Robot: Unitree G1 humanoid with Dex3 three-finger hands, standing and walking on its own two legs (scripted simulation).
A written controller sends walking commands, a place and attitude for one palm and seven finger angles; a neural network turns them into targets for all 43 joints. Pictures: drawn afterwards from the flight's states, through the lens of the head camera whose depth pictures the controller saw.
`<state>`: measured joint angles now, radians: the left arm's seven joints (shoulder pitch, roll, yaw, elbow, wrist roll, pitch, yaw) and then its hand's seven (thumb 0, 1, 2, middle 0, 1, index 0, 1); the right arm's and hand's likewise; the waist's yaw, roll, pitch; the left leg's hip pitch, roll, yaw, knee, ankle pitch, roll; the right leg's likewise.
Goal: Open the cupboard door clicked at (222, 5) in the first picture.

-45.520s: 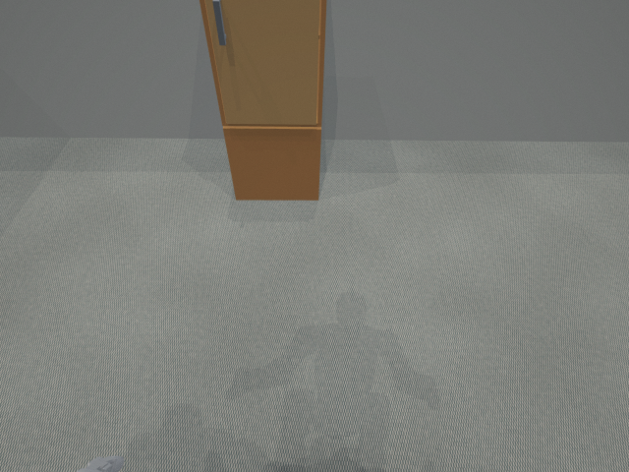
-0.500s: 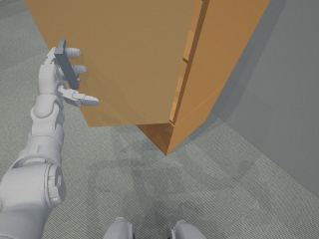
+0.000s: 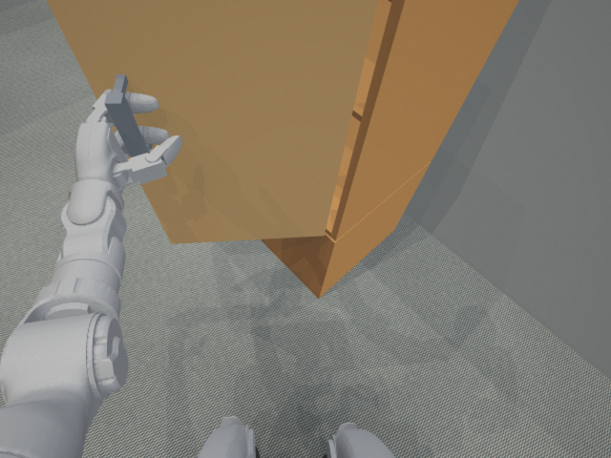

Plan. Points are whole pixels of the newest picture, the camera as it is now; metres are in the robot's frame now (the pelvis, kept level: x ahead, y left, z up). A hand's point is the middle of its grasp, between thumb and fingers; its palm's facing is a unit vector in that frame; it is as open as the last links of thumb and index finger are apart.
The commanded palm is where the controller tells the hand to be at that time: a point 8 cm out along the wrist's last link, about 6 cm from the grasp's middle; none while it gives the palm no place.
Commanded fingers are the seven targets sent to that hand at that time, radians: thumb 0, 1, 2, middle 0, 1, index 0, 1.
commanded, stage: close the thumb around the handle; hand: left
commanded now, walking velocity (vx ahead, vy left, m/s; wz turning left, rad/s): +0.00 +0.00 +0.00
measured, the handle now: (133, 126) +0.53 +0.20 +0.09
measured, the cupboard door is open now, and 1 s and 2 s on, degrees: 52 81 99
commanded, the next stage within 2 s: pull the door open along its arc in 0.22 s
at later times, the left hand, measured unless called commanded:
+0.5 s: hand (152, 159) +0.48 +0.17 +0.09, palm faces +0.04 -1.00 +0.00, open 5.3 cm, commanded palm +0.43 +0.22 +0.09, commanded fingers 0.00 0.90 0.90 -0.40 -1.35 -0.40 -1.35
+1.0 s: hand (196, 245) +0.35 +0.11 +0.09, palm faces +0.37 -0.93 +0.03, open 5.7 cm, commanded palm +0.29 +0.16 +0.09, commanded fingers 0.00 0.90 0.90 -0.40 -1.35 -0.40 -1.35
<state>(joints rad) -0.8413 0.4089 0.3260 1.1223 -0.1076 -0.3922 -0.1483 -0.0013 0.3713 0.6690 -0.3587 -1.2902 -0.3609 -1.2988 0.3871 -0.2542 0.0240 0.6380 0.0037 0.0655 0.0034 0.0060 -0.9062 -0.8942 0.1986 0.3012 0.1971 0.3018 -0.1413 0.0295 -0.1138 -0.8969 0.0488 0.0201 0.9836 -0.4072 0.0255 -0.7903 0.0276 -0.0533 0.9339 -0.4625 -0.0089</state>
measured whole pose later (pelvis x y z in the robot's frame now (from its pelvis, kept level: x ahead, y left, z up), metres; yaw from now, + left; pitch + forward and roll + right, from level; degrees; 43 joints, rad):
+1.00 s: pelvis +0.01 -0.01 +0.02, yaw +1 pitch +10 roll +0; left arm -0.09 -0.03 0.01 0.26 -0.02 -0.23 0.41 0.02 0.72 0.74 -0.40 -1.35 -0.40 -1.35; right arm 0.22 -0.19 0.01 0.54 -0.04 0.04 0.04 0.01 -0.91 -0.89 0.20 0.30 0.20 0.30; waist -0.02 0.03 -0.13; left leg -0.65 0.03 0.04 0.88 -0.40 0.01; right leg -0.57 0.01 -0.04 0.87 -0.48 -0.02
